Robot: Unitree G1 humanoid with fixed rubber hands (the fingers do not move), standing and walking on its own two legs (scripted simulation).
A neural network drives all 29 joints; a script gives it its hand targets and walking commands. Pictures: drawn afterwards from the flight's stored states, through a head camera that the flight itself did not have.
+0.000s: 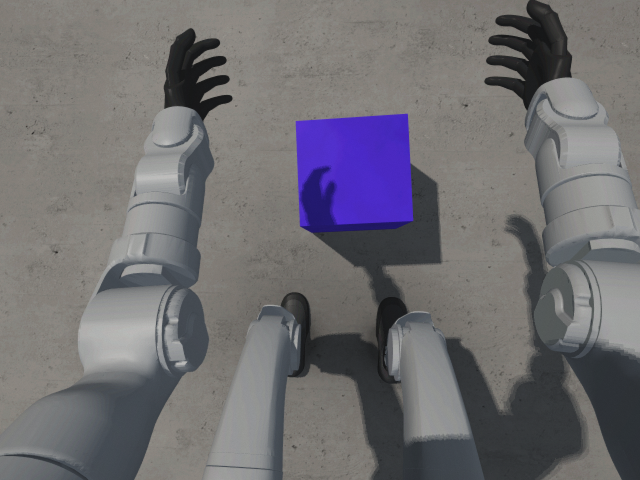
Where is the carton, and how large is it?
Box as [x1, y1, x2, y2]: [296, 114, 412, 232]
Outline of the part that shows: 407,114 296,121 300,226 311,232 396,228 412,220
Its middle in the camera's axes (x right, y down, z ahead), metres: +0.07 -0.13 +0.84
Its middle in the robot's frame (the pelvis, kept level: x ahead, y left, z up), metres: +0.50 +0.00 -0.51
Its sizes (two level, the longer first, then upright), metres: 0.210 0.200 0.250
